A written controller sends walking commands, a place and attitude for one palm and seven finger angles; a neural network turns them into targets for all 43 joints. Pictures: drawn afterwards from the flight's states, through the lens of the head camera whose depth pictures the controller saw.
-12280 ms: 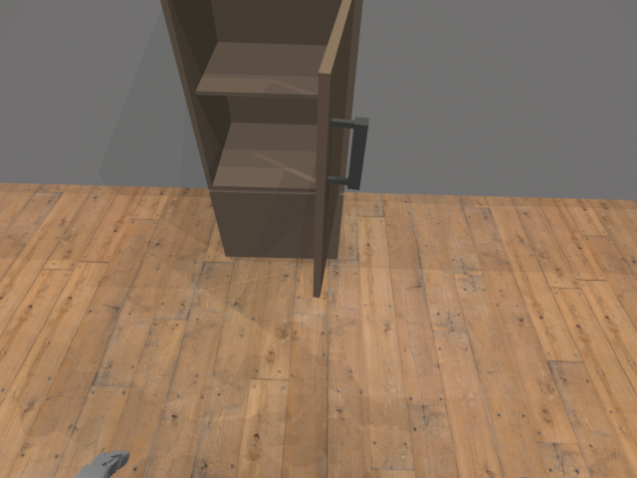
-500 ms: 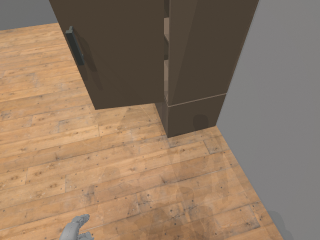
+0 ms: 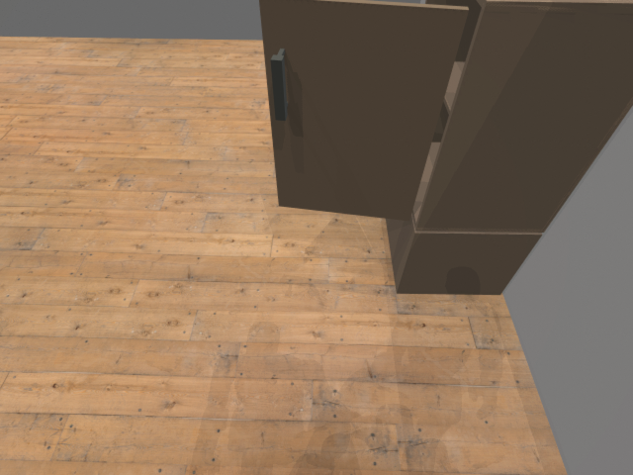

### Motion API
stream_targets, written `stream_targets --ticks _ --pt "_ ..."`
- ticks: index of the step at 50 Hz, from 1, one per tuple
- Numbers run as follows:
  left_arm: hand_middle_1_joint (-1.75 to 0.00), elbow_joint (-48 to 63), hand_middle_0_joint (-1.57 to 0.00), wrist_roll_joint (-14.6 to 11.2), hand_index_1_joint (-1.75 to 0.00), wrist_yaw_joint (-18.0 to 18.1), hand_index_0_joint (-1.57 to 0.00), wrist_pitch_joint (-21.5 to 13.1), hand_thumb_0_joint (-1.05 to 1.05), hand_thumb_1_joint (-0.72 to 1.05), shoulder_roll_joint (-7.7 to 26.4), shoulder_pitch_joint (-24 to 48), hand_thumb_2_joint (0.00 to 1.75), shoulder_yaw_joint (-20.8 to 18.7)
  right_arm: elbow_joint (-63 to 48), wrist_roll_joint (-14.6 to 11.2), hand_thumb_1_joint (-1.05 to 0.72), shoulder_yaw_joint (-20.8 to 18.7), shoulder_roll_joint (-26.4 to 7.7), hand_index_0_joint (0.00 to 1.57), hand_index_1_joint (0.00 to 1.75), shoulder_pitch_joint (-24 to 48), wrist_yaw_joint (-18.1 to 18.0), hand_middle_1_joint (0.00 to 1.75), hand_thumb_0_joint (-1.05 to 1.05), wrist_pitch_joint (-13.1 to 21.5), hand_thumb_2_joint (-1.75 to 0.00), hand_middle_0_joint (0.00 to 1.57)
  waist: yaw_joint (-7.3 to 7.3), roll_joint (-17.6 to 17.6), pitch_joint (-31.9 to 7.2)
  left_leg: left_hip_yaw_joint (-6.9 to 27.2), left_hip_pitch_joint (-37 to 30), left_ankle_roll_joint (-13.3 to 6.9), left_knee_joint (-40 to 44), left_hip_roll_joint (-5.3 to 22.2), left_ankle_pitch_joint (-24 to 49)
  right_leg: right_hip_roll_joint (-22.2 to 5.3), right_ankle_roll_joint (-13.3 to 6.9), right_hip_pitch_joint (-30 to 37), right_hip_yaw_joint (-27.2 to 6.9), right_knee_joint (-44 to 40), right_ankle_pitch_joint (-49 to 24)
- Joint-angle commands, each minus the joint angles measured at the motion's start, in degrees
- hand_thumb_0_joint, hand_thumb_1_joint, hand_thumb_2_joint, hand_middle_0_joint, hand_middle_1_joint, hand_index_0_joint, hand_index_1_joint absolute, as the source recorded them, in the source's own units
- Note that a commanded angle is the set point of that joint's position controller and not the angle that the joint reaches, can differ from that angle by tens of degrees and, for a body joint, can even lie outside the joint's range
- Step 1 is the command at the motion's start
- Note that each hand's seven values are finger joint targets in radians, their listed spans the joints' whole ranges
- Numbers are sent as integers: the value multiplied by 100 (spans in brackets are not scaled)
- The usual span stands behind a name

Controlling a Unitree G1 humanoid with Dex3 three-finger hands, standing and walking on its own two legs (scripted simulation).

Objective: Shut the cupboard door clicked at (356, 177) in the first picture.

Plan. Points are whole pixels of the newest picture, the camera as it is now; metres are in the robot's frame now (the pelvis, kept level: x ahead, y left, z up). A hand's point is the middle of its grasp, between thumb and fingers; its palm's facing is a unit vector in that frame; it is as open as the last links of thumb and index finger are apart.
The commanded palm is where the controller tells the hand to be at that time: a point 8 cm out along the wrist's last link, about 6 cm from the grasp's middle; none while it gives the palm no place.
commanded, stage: take the last steps up to it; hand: left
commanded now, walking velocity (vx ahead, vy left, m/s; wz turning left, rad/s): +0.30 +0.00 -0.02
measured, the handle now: (281, 84) +0.88 +0.20 +0.04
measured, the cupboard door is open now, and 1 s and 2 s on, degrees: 82 82 82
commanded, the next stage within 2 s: come to a stop and stand still in 1.02 s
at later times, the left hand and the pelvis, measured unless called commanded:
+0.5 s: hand (222, 395) +0.25 +0.19 -0.18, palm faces -0.05 -0.98 -0.20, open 7.4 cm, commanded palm none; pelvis +0.14 +0.02 -0.02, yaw -2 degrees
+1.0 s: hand (241, 387) +0.27 +0.17 -0.18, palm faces +0.10 -0.98 -0.15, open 7.4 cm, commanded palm none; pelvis +0.30 +0.00 +0.00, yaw -1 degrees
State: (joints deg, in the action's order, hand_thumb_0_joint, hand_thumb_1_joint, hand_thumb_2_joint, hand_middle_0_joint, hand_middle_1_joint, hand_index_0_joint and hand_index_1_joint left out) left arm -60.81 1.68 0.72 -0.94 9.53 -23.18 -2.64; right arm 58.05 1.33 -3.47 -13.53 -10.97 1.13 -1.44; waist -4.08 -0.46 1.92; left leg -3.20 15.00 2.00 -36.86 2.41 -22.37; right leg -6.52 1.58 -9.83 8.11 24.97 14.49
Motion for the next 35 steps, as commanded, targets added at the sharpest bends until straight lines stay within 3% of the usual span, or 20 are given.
stream_targets --ticks 1,2,3,4,6,9,12,17,21,23,24,25,26,27,28,29,30,31,32,35 --pt "-30 183 -20 -85 -30 -9 -20 -58 0 90 692 175 90 -109 29 -62 -90 -69 -438 20 30 -1078 -121 30 0 320 -90 20 692 407 -345 327 -2316 -207 1797 385 290 -325 -241 -1626 -476 404 1237" --pt "-30 346 -20 -89 -30 -39 -20 -37 0 90 307 286 90 -22 129 -16 -90 -207 -990 20 30 -1572 -163 30 0 326 -90 20 936 1905 -291 2136 -2556 -655 2424 1766 -580 260 38 -2668 157 1903 1777" --pt "-30 519 -20 -30 -30 -16 -20 -34 0 90 411 715 90 -21 143 7 -90 -218 -1152 20 30 -1755 -193 30 0 266 -90 20 1033 1573 187 2593 -2038 -1063 2794 2219 -829 208 -26 -3017 -207 2742 1872" --pt "-30 540 -20 -6 -30 -39 -20 -43 0 90 452 853 90 -63 79 26 -90 -168 -1020 20 30 -1492 -196 30 0 258 -90 20 932 1118 496 2429 -1563 -1179 2900 2198 -1093 10 -110 -3046 -422 3160 1570" --pt "-30 277 -20 5 -30 -103 -20 -2 0 90 493 794 90 -97 80 -13 -90 -10 -500 20 30 -1048 -253 30 0 336 -90 20 691 1175 918 1769 -972 -908 2979 1697 -398 -139 -96 -2904 -600 3641 719" --pt "-30 51 -20 -21 -30 -148 -20 14 0 90 341 384 90 -72 82 -57 -90 77 -284 20 30 -1019 -279 30 0 475 -90 20 428 818 861 809 -1075 -808 2801 1260 1764 -54 26 -2758 -493 3898 25" --pt "-30 76 -20 -36 -30 -136 -20 56 0 90 317 457 90 -93 171 -75 -90 88 -212 20 30 -1264 -318 30 0 553 -90 20 368 645 678 487 -1377 -854 2610 1250 3157 -5 73 -2943 -499 4002 -184" --pt "-30 436 -20 -65 -30 -181 -20 58 0 90 304 1340 90 -68 404 -34 -90 95 -173 20 30 -1624 -371 30 0 599 -90 20 483 698 875 422 -1723 -1009 2501 1366 3886 -44 11 -3263 -399 3069 -440" --pt "-30 651 -20 -103 -30 -201 -20 -4 0 90 281 1908 90 -38 575 19 -90 57 -247 20 30 -1809 -378 30 0 573 -90 20 613 766 854 290 -1742 -983 2210 1381 4472 120 -209 -2495 -202 1734 -272" --pt "-30 547 -20 -105 -30 -184 -20 -52 0 90 344 1465 90 -60 610 8 -90 23 -396 20 30 -1723 -380 30 0 558 -90 20 375 678 545 151 -1704 -955 1658 1393 5518 420 -374 -1594 -22 1343 -106" --pt "-30 417 -20 -90 -30 -170 -20 -94 0 90 406 1020 90 -85 617 -12 -90 2 -458 20 30 -1691 -379 30 0 552 -90 20 182 646 250 71 -1657 -880 1120 1326 5871 562 -437 -944 52 1113 -237" --pt "-30 180 -20 -66 -30 -156 -20 -150 0 90 536 286 90 -138 614 -43 -90 -11 -500 20 30 -1586 -366 30 0 547 -90 20 -158 521 -155 -73 -1430 -718 280 1132 5642 663 -478 34 100 681 -634" --pt "-30 -30 -20 -14 -30 -105 -20 -246 0 90 948 -380 90 -240 584 -97 -90 -2 -342 20 30 -1687 -306 30 0 549 -90 20 -418 -168 -611 -139 -261 -500 -1064 819 4308 88 -732 1529 -580 487 -975" --pt "-30 -144 -20 -13 -30 -40 -20 -289 0 90 1504 -972 90 -397 449 -172 -90 47 3 20 30 -1931 -264 30 0 575 -90 20 -502 -1408 -1300 -388 1137 -227 -3121 -199 19 -1660 -1465 2570 -3119 -64 -1749" --pt "-30 -126 -20 -145 -30 -16 -20 -255 0 90 1649 -846 90 -404 337 -187 -90 33 -44 20 30 -1663 -272 30 0 533 -90 20 -389 -1083 -1250 306 1432 -350 -4168 -167 -1095 -2117 -1806 2083 -3718 -701 -1426" --pt "-30 22 -20 -156 -30 1 -20 -219 0 90 1410 -177 90 -353 363 -171 -90 -10 -11 20 30 -1435 -252 30 0 486 -90 20 -188 -495 -536 448 1570 -400 -4388 180 -622 -1948 -1719 1160 -3312 -1076 161" --pt "-30 184 -20 -150 -30 8 -20 -216 0 90 1139 370 90 -262 301 -108 -90 -12 102 20 30 -1160 -204 30 0 448 -90 20 -40 -298 13 477 1648 -390 -4270 373 -138 -1672 -1448 129 -3033 -1336 1048" --pt "-30 283 -20 -142 -30 25 -20 -212 0 90 900 807 90 -200 332 -45 -90 -23 190 20 30 -1214 -182 30 0 371 -90 20 253 -118 261 483 1457 -359 -4048 508 190 -1455 -1223 -525 -2445 -1427 1234" --pt "-30 340 -20 -121 -30 36 -20 -229 0 90 705 1032 90 -136 406 2 -90 5 300 20 30 -1358 -165 30 0 293 -90 20 422 -264 308 425 1229 -298 -3822 568 387 -1270 -1083 -985 -1985 -1523 1078" --pt "-30 286 -20 -75 -30 36 -20 -285 0 90 527 1034 90 -78 465 48 -90 9 402 20 30 -1668 -137 30 0 161 -90 20 657 -525 147 215 961 -138 -3040 537 645 -874 -925 -1261 -1147 -1636 510"
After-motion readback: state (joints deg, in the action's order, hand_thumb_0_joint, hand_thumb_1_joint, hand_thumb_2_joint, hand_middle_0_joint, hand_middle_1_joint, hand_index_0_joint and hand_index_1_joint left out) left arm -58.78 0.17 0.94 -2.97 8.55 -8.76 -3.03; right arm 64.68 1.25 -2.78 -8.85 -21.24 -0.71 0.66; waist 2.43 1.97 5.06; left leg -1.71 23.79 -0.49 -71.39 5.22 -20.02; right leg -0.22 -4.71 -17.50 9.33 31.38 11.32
